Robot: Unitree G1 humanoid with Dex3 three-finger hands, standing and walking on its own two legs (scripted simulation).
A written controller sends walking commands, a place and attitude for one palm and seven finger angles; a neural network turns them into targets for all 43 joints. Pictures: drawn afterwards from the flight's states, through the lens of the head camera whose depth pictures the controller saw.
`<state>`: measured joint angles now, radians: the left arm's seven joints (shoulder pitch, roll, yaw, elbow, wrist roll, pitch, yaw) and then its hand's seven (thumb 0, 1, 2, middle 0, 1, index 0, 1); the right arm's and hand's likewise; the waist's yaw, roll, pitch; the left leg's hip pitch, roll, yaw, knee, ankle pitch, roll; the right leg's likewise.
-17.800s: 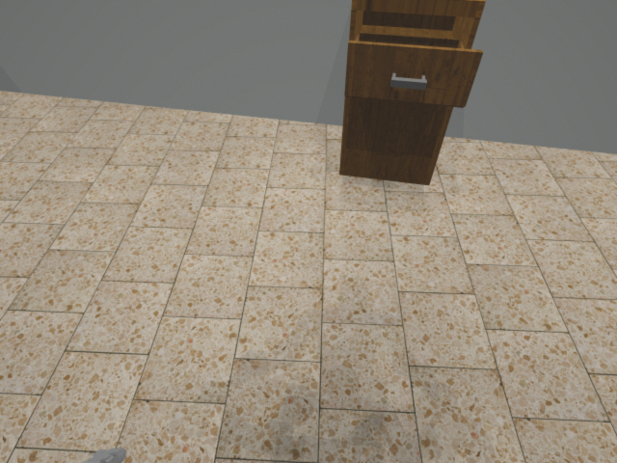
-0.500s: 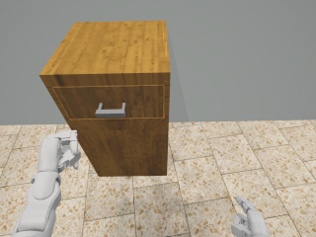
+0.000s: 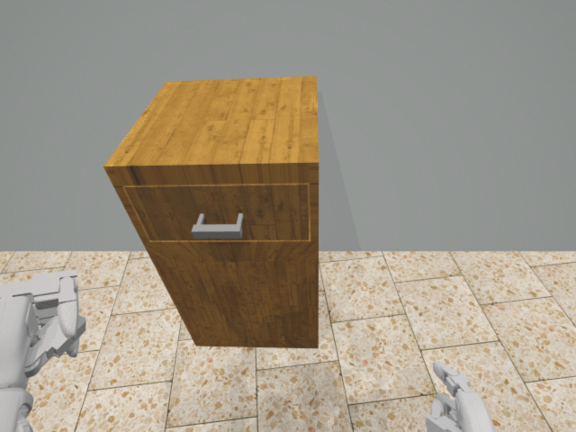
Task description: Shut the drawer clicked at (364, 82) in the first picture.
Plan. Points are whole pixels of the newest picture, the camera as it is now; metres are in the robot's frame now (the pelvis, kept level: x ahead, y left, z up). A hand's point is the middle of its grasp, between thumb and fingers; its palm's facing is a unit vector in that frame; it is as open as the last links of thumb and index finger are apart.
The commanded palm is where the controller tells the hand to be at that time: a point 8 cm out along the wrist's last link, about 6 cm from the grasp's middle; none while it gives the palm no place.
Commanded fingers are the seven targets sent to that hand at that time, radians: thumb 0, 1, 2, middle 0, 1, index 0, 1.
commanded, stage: draw the hand back to the body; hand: left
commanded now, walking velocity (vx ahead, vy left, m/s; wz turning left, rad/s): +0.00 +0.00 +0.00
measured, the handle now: (219, 224) +0.57 +0.25 -0.09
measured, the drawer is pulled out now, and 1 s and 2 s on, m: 0.00 0.00 0.00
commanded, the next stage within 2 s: step back with the hand held close in 0.14 s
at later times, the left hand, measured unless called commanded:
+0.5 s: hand (85, 322) +0.18 +0.24 +0.16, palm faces +0.31 -0.82 -0.48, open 3.2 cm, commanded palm +0.12 +0.28 +0.17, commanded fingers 0.00 0.90 0.90 -1.40 -1.60 -1.40 -1.60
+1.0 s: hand out of the picture +0.09 +0.27 +0.15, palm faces +0.35 -0.80 -0.49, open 3.2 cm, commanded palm +0.03 +0.31 +0.17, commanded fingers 0.00 0.90 0.90 -1.40 -1.60 -1.40 -1.60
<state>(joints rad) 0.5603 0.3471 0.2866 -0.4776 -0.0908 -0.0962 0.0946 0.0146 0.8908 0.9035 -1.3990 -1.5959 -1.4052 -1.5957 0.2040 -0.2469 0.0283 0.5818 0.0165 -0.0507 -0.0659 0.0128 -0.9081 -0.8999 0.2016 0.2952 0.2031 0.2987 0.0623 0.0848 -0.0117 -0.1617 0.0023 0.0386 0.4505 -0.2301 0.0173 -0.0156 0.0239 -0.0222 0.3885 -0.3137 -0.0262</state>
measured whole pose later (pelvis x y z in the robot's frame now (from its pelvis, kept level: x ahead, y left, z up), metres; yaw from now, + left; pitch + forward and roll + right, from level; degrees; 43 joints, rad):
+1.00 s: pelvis -0.10 +0.03 -0.01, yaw +0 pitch +0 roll -3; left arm 0.65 0.38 0.38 -0.59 -0.04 -0.24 0.14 0.01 0.89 0.90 -1.40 -1.60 -1.41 -1.60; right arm 0.19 -0.22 0.00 0.53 0.00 -0.05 -0.08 0.01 -0.91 -0.90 0.20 0.30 0.20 0.30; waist 0.01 0.06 0.06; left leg -0.44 0.01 0.03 0.56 -0.15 0.06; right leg -0.30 0.03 -0.03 0.52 -0.22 0.01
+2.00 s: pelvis -0.29 +0.07 -0.02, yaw -4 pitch -1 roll -3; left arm 0.60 0.38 0.38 -0.62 -0.05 -0.19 0.15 0.01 0.88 0.90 -1.41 -1.60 -1.41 -1.60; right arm 0.29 -0.22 0.00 0.65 0.00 -0.06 -0.09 0.01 -0.91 -0.90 0.20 0.30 0.21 0.30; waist -0.01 0.00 -0.06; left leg -0.42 0.01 0.00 0.66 -0.27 0.03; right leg -0.18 0.01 -0.04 0.62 -0.43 0.00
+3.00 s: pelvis -0.30 +0.10 +0.00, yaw -3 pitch +0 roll -1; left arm 0.67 0.40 0.37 -0.61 -0.04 -0.22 0.14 0.01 0.89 0.90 -1.40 -1.60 -1.41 -1.60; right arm 0.17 -0.19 0.01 0.58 0.01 -0.09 -0.06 0.01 -0.91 -0.90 0.20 0.30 0.21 0.30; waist -0.01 0.00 0.05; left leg -0.27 0.02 0.03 0.49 -0.23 0.01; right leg -0.18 0.01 -0.03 0.45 -0.27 -0.01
